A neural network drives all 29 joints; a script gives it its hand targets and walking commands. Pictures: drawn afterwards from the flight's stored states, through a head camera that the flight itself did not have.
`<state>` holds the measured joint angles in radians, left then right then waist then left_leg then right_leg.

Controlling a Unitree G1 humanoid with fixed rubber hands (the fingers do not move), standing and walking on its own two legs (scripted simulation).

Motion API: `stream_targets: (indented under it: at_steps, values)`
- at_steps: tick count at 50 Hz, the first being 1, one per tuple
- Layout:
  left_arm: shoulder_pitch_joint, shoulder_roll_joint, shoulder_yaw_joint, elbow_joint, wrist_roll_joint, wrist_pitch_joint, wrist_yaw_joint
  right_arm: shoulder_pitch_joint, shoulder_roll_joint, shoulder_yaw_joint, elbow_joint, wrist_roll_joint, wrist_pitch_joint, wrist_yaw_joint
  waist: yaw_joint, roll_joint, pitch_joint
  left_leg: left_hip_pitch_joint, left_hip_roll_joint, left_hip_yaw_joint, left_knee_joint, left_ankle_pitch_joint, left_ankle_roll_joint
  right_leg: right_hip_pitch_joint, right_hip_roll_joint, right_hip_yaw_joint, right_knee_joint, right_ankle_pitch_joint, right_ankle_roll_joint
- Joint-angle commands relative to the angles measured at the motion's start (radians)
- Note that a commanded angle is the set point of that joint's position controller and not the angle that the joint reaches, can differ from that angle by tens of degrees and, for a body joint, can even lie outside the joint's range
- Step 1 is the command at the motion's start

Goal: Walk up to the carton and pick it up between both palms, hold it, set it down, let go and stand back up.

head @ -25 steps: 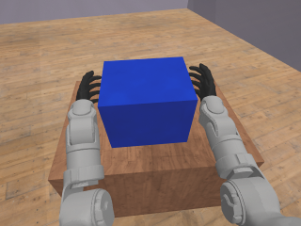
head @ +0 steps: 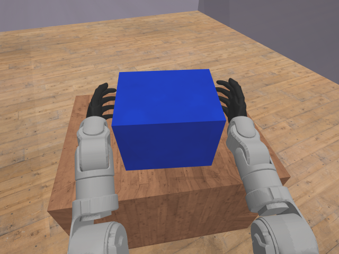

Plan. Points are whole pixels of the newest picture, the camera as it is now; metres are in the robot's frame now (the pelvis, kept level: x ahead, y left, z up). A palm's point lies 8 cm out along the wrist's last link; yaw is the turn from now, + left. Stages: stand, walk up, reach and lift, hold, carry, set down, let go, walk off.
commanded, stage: hold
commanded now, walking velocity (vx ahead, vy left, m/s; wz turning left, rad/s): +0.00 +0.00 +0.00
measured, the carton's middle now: (166, 120) +0.40 -0.01 +0.12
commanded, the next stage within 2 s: none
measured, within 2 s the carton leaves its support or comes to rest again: neither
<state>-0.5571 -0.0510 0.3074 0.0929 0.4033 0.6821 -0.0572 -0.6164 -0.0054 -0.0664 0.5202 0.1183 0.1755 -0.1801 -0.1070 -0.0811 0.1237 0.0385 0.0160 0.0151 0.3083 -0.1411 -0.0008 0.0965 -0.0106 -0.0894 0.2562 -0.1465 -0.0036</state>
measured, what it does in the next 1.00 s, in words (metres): stands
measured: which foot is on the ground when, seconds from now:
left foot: down 0.00-1.00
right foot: down 0.00-1.00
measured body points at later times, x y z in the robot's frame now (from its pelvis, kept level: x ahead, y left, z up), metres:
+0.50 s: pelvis +0.00 +0.00 +0.00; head -0.03 +0.03 +0.45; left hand +0.38 +0.16 +0.17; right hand +0.38 -0.15 +0.18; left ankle +0.04 +0.12 -0.75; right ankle +0.01 -0.11 -0.75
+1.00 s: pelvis +0.00 +0.00 +0.00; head -0.03 +0.03 +0.45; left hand +0.38 +0.16 +0.17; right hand +0.37 -0.16 +0.18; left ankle +0.04 +0.12 -0.75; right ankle +0.01 -0.11 -0.75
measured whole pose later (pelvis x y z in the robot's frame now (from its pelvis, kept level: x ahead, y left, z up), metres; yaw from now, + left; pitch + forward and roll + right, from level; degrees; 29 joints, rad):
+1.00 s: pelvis +0.00 +0.00 +0.00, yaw +0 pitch -11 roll +0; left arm -0.58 -0.05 0.32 0.09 0.41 0.69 -0.06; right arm -0.65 0.00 -0.09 0.55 0.08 0.15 -0.16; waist -0.09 -0.07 0.13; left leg 0.03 0.02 0.03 0.29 -0.13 0.00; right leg 0.08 -0.01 -0.09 0.26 -0.14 -0.01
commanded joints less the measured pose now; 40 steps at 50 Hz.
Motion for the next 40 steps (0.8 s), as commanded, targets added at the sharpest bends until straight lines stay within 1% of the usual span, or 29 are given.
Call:
stream_targets:
  at_steps: [1, 4, 6, 10, 15, 20, 23, 26, 32, 40]
  values:
    - [-0.619, -0.396, -0.408, -0.137, -0.159, -0.075, -0.136, -0.673, 0.407, 0.353, -0.237, 0.038, -0.066, 0.144, 0.035, 0.108, -0.424, 0.14, -0.031, 0.041, -0.011, 0.241, -0.018, -0.023, 0.052, -0.044, -0.021, 0.125, 0.015]
    - [-0.63, -0.39, -0.383, -0.108, -0.152, -0.064, -0.134, -0.677, 0.415, 0.323, -0.202, 0.016, -0.064, 0.152, 0.044, 0.089, -0.404, 0.094, -0.032, 0.057, -0.043, 0.126, 0.005, -0.035, 0.04, -0.032, -0.032, 0.056, 0.016]
    - [-0.639, -0.386, -0.368, -0.092, -0.148, -0.059, -0.136, -0.68, 0.423, 0.302, -0.184, 0.0, -0.064, 0.156, 0.044, 0.077, -0.402, 0.075, -0.035, 0.065, -0.056, 0.078, 0.017, -0.03, 0.033, -0.026, -0.036, 0.035, 0.018]
    - [-0.652, -0.38, -0.351, -0.068, -0.148, -0.062, -0.146, -0.677, 0.434, 0.271, -0.156, -0.024, -0.064, 0.154, 0.029, 0.06, -0.414, 0.07, -0.045, 0.072, -0.058, 0.055, 0.024, -0.01, 0.026, -0.023, -0.037, 0.056, 0.028]
    - [-0.645, -0.377, -0.343, -0.052, -0.147, -0.075, -0.16, -0.65, 0.434, 0.258, -0.138, -0.036, -0.067, 0.144, 0.007, 0.056, -0.413, 0.072, -0.052, 0.068, -0.053, 0.078, 0.015, 0.025, 0.027, -0.029, -0.028, 0.121, 0.041]
    - [-0.63, -0.384, -0.373, -0.085, -0.153, -0.09, -0.164, -0.626, 0.423, 0.281, -0.159, -0.021, -0.079, 0.138, -0.008, 0.077, -0.429, 0.115, -0.05, 0.056, -0.026, 0.185, -0.01, 0.04, 0.037, -0.042, -0.014, 0.192, 0.043]
    - [-0.619, -0.389, -0.397, -0.112, -0.158, -0.094, -0.159, -0.613, 0.415, 0.3, -0.177, -0.008, -0.085, 0.137, -0.011, 0.094, -0.431, 0.138, -0.046, 0.048, -0.012, 0.237, -0.024, 0.03, 0.042, -0.047, -0.011, 0.204, 0.039]
    - [-0.609, -0.391, -0.414, -0.134, -0.16, -0.093, -0.151, -0.606, 0.406, 0.314, -0.191, 0.003, -0.087, 0.14, -0.008, 0.106, -0.425, 0.15, -0.04, 0.044, -0.007, 0.262, -0.03, 0.016, 0.045, -0.05, -0.012, 0.193, 0.033]
    - [-0.601, -0.396, -0.428, -0.155, -0.163, -0.083, -0.139, -0.613, 0.399, 0.325, -0.207, 0.013, -0.085, 0.146, 0.006, 0.11, -0.42, 0.146, -0.034, 0.045, -0.013, 0.244, -0.027, -0.004, 0.046, -0.047, -0.016, 0.155, 0.025]
    - [-0.603, -0.391, -0.402, -0.133, -0.158, -0.071, -0.141, -0.624, 0.407, 0.315, -0.193, 0.003, -0.076, 0.148, 0.016, 0.083, -0.412, 0.117, -0.037, 0.056, -0.031, 0.175, -0.008, 0.003, 0.04, -0.037, -0.022, 0.133, 0.027]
